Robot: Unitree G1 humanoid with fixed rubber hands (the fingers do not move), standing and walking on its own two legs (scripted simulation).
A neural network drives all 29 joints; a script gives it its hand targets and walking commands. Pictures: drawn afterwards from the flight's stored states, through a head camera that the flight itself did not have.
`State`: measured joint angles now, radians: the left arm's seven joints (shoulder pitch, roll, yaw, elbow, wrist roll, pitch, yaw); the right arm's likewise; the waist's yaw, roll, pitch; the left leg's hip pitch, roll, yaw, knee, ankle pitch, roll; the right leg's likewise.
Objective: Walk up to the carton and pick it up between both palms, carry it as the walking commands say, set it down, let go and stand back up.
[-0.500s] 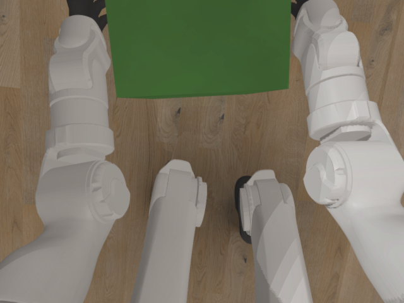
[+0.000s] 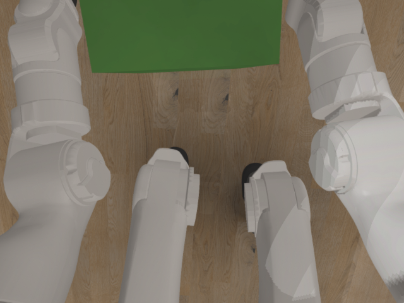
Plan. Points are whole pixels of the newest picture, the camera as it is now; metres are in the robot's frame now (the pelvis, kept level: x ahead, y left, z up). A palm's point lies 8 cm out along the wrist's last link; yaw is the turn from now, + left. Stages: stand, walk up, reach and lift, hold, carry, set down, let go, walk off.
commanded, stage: set down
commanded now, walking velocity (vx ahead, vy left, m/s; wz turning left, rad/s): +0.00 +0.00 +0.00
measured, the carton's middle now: out of the picture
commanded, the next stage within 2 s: none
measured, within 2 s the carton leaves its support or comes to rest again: rests again in 0.62 s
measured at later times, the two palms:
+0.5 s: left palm out of the picture +0.52 +0.28 -0.17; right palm out of the picture +0.58 -0.04 -0.17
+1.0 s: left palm out of the picture +0.51 +0.27 -0.19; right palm out of the picture +0.58 -0.05 -0.19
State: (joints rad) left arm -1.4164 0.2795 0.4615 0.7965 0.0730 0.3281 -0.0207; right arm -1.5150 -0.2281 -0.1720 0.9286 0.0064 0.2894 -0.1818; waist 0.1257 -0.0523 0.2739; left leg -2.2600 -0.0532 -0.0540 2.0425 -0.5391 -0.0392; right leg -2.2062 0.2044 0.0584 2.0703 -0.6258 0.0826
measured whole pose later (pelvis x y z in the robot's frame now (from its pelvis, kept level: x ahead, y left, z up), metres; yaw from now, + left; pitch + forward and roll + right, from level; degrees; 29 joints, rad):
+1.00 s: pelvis +0.00 +0.00 -0.02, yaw -1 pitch +38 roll -1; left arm -1.47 0.31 0.45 0.88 0.06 0.29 -0.06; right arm -1.61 -0.29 -0.11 1.06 0.08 0.24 -0.17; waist 0.15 -0.06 0.42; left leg -2.23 0.00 -0.02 2.14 -0.57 -0.01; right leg -2.19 0.17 0.03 2.17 -0.64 0.06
